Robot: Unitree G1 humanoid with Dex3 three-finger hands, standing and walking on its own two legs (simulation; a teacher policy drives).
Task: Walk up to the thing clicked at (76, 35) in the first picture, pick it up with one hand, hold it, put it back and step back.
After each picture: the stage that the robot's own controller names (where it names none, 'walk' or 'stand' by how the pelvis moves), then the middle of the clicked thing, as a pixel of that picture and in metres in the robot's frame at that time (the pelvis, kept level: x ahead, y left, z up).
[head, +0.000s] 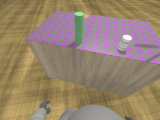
stand; (79, 29) +0.65 +0.13 +0.15
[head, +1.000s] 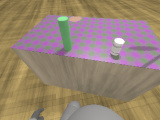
walk; (65, 35) +0.54 +0.23 +0.16
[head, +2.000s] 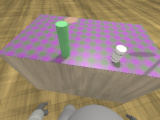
stand; (64, 41) +0.47 +0.21 +0.15
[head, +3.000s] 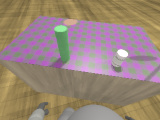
stand; (63, 46) +0.43 +0.21 +0.14
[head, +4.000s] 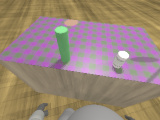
stand; (63, 47) +0.42 +0.20 +0.14
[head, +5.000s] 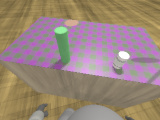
stand; (63, 47) +0.42 +0.20 +0.14
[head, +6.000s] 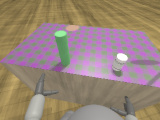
rise first; (63, 50) +0.41 +0.22 +0.15
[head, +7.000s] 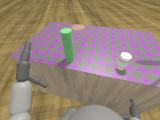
go down; (68, 47) +0.44 +0.21 +0.15
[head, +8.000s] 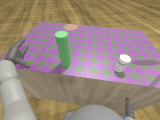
go down; (64, 51) +0.40 +0.19 +0.15
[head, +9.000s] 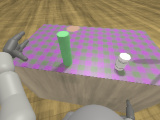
approach; (65, 50) +0.42 +0.19 +0.15
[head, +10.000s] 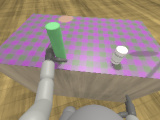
close; (57, 44) +0.42 +0.21 +0.17
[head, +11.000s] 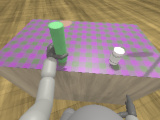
lift; (59, 45) +0.40 +0.19 +0.20
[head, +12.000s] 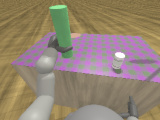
lift; (63, 35) +0.33 +0.16 +0.34
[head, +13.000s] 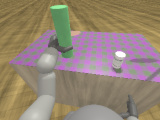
hold; (64, 35) +0.34 +0.16 +0.33
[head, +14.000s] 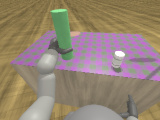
hold; (64, 38) +0.34 +0.16 +0.32
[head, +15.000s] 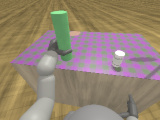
crouch; (63, 39) +0.34 +0.17 +0.31
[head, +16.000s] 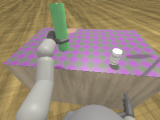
crouch; (60, 29) +0.43 +0.19 +0.32
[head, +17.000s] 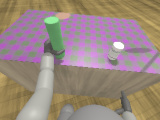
lower; (56, 40) +0.44 +0.21 +0.18
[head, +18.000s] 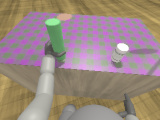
lower; (57, 42) +0.42 +0.21 +0.18
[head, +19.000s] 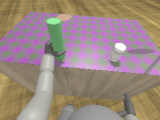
lower; (57, 41) +0.43 +0.21 +0.18
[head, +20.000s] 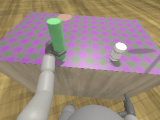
lower; (58, 41) +0.43 +0.21 +0.18
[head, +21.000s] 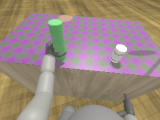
loosen; (58, 42) +0.43 +0.21 +0.18
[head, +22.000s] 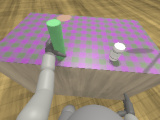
withdraw; (58, 42) +0.44 +0.21 +0.17
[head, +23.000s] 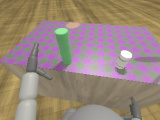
sink last; (64, 48) +0.41 +0.20 +0.16
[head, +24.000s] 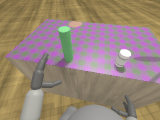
stand; (67, 46) +0.43 +0.21 +0.15
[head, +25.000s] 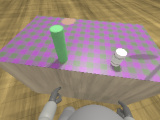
stand; (60, 46) +0.41 +0.22 +0.15
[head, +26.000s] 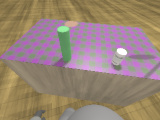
stand; (65, 45) +0.45 +0.20 +0.14
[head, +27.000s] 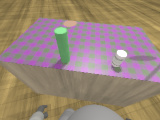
stand; (63, 47) +0.42 +0.20 +0.14
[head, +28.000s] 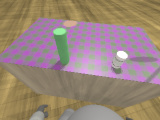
stand; (62, 48) +0.41 +0.21 +0.14
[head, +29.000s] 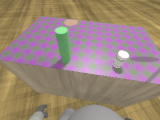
stand; (64, 47) +0.42 +0.20 +0.14
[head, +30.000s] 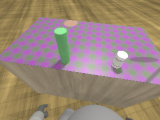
stand; (63, 48) +0.42 +0.20 +0.14
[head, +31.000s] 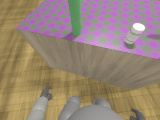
walk; (75, 17) +0.61 +0.15 +0.17
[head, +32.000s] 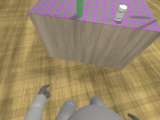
walk; (80, 0) +0.92 +0.15 +0.17
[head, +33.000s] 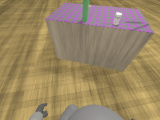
stand; (85, 10) +1.09 +0.16 +0.16
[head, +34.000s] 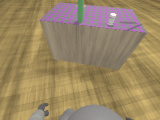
stand; (80, 10) +1.08 +0.18 +0.14
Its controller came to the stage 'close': yes
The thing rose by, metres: 0.22
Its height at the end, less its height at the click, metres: +0.00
